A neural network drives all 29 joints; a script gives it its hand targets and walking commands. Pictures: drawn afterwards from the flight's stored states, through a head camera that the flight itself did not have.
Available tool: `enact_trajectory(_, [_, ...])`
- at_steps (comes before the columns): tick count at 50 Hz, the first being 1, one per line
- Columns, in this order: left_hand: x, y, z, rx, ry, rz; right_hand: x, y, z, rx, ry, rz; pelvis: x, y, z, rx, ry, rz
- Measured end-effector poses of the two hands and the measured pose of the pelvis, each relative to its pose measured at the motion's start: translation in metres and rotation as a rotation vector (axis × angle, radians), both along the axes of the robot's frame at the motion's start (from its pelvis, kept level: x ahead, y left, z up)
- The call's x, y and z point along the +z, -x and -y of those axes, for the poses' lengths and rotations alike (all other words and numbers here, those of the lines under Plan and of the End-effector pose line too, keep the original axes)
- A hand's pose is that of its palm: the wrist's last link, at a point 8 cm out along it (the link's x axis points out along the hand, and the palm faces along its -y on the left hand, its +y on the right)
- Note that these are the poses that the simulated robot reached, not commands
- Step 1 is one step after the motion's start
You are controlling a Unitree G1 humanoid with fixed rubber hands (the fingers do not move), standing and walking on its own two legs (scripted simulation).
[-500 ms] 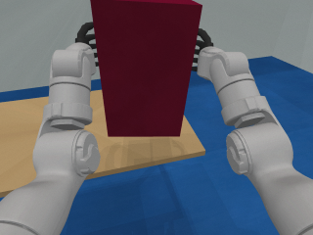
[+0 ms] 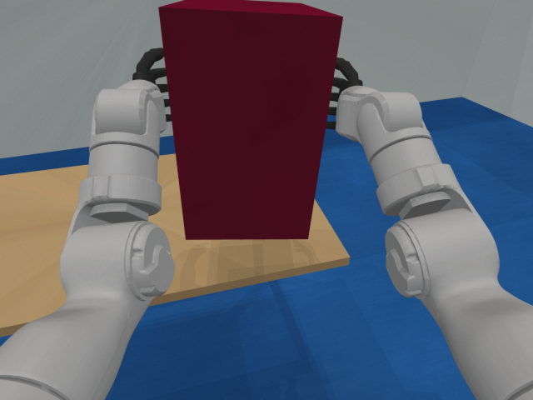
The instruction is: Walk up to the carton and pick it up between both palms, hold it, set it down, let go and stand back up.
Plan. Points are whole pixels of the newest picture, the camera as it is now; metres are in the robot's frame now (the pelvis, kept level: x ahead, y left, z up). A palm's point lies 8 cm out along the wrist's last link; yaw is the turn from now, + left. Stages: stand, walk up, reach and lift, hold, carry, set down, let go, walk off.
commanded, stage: hold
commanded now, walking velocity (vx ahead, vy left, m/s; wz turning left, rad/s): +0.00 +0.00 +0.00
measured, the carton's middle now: (248, 111) +0.45 +0.00 +0.29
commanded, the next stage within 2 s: set down in 1.88 s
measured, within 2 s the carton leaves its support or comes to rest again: neither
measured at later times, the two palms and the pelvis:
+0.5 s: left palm (145, 97) +0.39 +0.13 +0.34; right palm (348, 104) +0.38 -0.14 +0.32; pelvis +0.00 +0.00 +0.00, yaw +0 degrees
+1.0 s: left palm (144, 93) +0.39 +0.13 +0.34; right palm (348, 101) +0.38 -0.14 +0.32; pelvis +0.00 +0.00 +0.00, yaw +0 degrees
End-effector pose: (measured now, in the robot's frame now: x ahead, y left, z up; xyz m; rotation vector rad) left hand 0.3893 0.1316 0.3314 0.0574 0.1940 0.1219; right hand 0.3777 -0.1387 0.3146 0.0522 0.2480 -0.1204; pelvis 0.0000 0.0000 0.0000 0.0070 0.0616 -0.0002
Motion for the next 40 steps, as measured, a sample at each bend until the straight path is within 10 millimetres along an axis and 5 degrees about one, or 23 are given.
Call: enact_trajectory(40, [0.0066,0.0009,-0.0011,0.003,0.009,0.027,0.0059,0.0002,-0.0011,0.001,0.000,0.026,0.0000,-0.0003,-0.0001,0.000,0.000,0.000])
